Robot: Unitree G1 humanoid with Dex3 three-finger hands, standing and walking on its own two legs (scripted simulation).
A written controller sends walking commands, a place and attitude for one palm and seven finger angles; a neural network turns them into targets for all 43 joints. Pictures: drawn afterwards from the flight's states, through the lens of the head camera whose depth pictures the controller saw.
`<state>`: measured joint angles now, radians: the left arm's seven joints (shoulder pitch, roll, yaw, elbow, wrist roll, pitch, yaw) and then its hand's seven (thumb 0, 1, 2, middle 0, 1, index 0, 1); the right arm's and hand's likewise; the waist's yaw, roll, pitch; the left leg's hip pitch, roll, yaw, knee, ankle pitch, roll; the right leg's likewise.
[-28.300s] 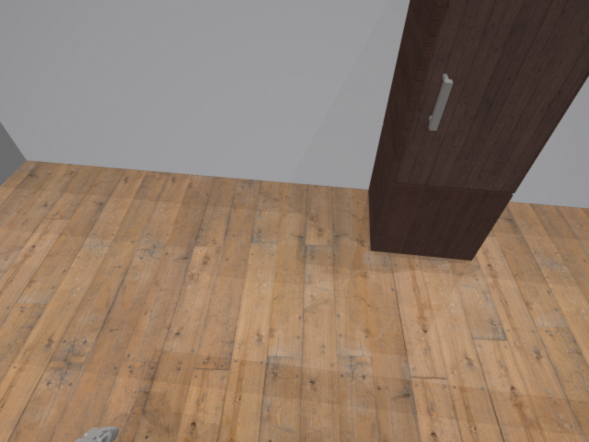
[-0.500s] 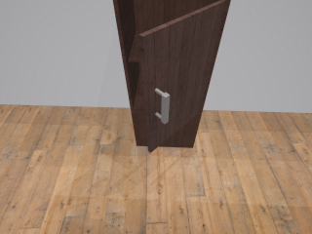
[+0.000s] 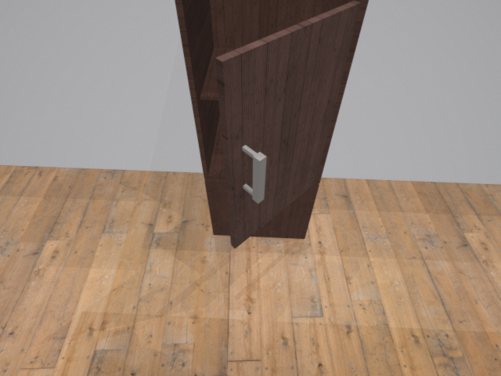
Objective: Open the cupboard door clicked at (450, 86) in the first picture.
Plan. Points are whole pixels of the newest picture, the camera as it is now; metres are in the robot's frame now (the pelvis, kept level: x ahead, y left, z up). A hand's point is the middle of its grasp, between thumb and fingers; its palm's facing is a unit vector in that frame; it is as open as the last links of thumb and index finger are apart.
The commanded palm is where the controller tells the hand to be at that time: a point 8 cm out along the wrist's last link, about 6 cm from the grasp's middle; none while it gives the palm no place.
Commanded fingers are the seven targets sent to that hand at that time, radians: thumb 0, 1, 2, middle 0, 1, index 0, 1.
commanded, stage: look to check the result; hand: left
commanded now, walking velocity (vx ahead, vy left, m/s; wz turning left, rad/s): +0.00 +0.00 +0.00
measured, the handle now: (252, 174) +0.53 +0.03 -0.03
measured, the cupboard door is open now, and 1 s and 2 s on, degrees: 46 46 46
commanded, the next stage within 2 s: walk to a spot facing it in 0.42 s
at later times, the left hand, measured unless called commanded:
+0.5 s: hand out of the picture +0.01 +0.16 -0.18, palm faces +0.05 -0.98 -0.18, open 7.4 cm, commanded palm none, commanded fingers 0.00 0.90 0.90 -0.20 -0.30 -0.20 -0.30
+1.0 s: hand out of the picture +0.07 +0.17 -0.17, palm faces -0.08 -0.95 -0.29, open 7.4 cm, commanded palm none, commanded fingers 0.00 0.90 0.90 -0.20 -0.30 -0.20 -0.30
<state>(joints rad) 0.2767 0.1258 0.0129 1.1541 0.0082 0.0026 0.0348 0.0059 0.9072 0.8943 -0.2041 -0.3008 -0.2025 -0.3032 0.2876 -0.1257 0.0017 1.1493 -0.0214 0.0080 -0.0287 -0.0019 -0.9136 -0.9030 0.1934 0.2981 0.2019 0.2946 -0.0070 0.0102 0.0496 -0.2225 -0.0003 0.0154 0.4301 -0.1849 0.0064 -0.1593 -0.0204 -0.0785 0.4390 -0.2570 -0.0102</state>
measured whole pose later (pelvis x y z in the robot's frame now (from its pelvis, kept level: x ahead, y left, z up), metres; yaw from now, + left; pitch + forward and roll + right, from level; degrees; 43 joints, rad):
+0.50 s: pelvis +0.02 +0.00 +0.00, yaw +0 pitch -1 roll +0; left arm 0.27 0.13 0.01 1.16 0.01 0.00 0.04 0.00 0.90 0.89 -0.20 -0.30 -0.20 -0.30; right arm 0.26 -0.13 0.01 1.16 -0.02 0.00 -0.03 0.00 -0.92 -0.90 0.19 0.30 0.20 0.29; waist 0.00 0.00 0.05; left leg -0.19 0.00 0.01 0.41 -0.20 0.00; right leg -0.11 -0.01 -0.08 0.40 -0.27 -0.01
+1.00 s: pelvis +0.01 -0.03 -0.02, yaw -10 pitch +0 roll +1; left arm 0.22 0.19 0.09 1.00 0.03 0.03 0.00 0.01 0.91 0.89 -0.20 -0.30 -0.20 -0.30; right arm 0.20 -0.21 -0.07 1.02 -0.02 0.05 -0.04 0.00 -0.91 -0.90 0.20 0.30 0.21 0.30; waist 0.02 0.04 0.10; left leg -0.34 0.08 0.10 0.77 -0.44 -0.03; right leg -0.30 0.04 -0.01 0.65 -0.36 -0.07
